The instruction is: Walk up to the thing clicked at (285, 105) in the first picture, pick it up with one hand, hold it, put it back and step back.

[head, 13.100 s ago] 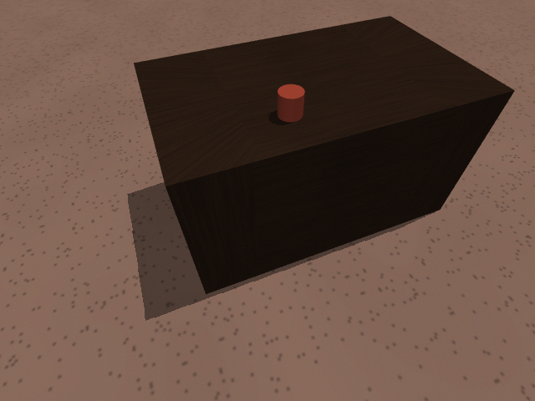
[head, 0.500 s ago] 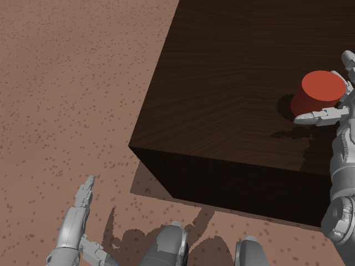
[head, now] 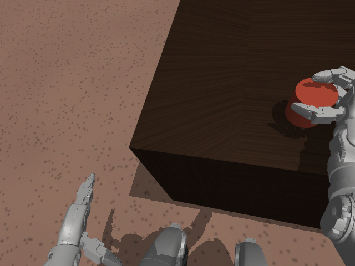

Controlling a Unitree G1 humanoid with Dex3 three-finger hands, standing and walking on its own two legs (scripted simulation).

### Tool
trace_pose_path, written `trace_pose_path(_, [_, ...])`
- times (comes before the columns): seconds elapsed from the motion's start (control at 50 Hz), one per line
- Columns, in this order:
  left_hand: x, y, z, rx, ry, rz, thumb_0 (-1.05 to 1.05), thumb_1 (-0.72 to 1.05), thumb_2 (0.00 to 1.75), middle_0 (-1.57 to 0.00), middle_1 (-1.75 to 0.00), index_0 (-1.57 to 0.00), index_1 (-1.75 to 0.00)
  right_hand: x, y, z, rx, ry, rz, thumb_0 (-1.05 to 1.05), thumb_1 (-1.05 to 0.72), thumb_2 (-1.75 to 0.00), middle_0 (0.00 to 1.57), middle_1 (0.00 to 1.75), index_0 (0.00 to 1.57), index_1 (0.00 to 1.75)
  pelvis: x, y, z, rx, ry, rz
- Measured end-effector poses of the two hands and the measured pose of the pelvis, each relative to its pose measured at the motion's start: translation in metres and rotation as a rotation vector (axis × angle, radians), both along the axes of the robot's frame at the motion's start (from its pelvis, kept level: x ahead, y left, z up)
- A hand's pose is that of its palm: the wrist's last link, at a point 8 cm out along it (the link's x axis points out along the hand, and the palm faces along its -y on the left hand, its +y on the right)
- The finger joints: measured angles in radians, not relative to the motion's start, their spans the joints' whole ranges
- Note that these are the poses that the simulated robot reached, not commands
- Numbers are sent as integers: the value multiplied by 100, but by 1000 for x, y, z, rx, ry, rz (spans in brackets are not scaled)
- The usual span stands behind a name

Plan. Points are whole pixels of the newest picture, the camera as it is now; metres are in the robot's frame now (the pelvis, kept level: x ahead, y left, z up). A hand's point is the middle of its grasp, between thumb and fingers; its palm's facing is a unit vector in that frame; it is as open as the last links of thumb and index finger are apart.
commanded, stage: settle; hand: right
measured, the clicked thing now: (309, 103) +0.50 -0.20 +0.01
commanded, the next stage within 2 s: lift in 1.00 s
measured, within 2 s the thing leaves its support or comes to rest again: leaves its support in 0.30 s
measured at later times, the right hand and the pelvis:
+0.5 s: hand (333, 85) +0.49 -0.21 +0.09, palm faces +0.19 +0.98 +0.00, open 7.2 cm; pelvis +0.00 +0.00 +0.01, yaw +0 degrees
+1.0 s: hand (337, 72) +0.50 -0.21 +0.11, palm faces +0.15 +0.99 +0.00, open 7.0 cm; pelvis +0.01 -0.01 +0.03, yaw +0 degrees
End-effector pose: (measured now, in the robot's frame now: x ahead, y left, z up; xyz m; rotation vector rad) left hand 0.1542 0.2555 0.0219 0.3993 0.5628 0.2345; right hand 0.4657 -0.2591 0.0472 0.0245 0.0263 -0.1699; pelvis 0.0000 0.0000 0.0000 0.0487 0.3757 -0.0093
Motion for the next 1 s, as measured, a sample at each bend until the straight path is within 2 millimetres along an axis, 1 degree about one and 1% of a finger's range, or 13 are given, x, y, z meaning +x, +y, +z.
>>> trace_pose_path(0.08, [-15, -2, -8, -23, 36, 5, -1, -51, 3, -6, -5, -7, -4, -2, 1, 0, -2, -7, -1, -1, 32, -74, 66, 79, 117, 104, -2, 1, -2, 0, 4, -1])
trace_pose_path(0.14, [-29, 5, -14, -25, 71, 37, -1, -51, 3, -6, -5, -7, -4, -2, 3, 1, -10, 4, -4, -2, 33, -80, 63, 85, 122, 114, -4, 1, -3, -1, 4, 4])
trace_pose_path(0.2, [-34, 11, -18, -21, 86, 61, -1, -52, 4, -6, -5, -7, -5, -3, 7, 2, -18, 10, 5, -2, 36, -84, 61, 90, 125, 121, -5, 1, -3, -3, 0, 10])
trace_pose_path(0.28, [-27, 14, -12, -14, 54, 63, -1, -53, 5, -6, -5, -7, -5, -7, 11, 5, -11, 26, 14, -3, 39, -88, 60, 95, 127, 126, -6, 1, 0, -4, -17, 11])
trace_pose_path(0.34, [-18, 14, -3, -9, 17, 50, -1, -53, 5, -6, -5, -7, -5, -9, 12, 14, 1, 24, 14, -3, 42, -90, 61, 97, 128, 129, -5, 1, 4, -3, -33, 8])
trace_pose_path(0.4, [-14, 9, -1, -18, 13, 38, -1, -53, 5, -6, -5, -7, -5, -9, 8, 24, 1, 12, 3, -3, 43, -91, 60, 98, 129, 131, -4, 2, 9, -4, -40, 4])
trace_pose_path(0.5, [-17, 0, -10, -54, 52, 37, -1, -53, 5, -6, -5, -7, -5, -4, -5, 41, -24, -23, -19, -3, 43, -92, 60, 99, 129, 133, -3, 1, 12, -5, -42, 0])
trace_pose_path(0.58, [-21, -2, -18, -71, 87, 50, -1, -52, 5, -7, -5, -7, -5, 0, -8, 44, -45, 2, 4, -3, 44, -94, 59, 100, 129, 135, 0, -3, 14, -6, -37, 3])
trace_pose_path(0.66, [-20, 3, -16, -71, 91, 71, -1, -53, 5, -7, -5, -7, -5, 0, -5, 45, -16, 36, 17, -3, 44, -95, 59, 101, 130, 137, 4, -6, 19, -7, -47, 5])
trace_pose_path(0.72, [-13, 5, -8, -61, 70, 74, -1, -54, 6, -7, -5, -7, -6, 1, -2, 51, 5, 31, 16, -3, 44, -95, 59, 102, 131, 138, 7, -6, 23, -9, -58, 7])
trace_pose_path(0.84, [0, -3, -1, -66, 47, 42, -1, -54, 6, -6, -5, -6, -5, 8, 1, 59, 7, 15, 22, -3, 44, -96, 58, 103, 132, 140, 11, -4, 28, -11, -66, 5])
trace_pose_path(0.92, [-4, -5, -7, -87, 79, 48, -1, -53, 5, -6, -5, -6, -5, 10, -3, 61, -8, 16, 17, -3, 45, -99, 56, 104, 131, 141, 13, -5, 29, -12, -62, 4])
trace_pose_path(1.0, [-9, 0, -10, -90, 105, 67, -1, -53, 5, -6, -5, -6, -5, 10, -4, 64, -15, 21, 19, -3, 45, -102, 55, 106, 131, 143, 15, -6, 31, -13, -65, 5])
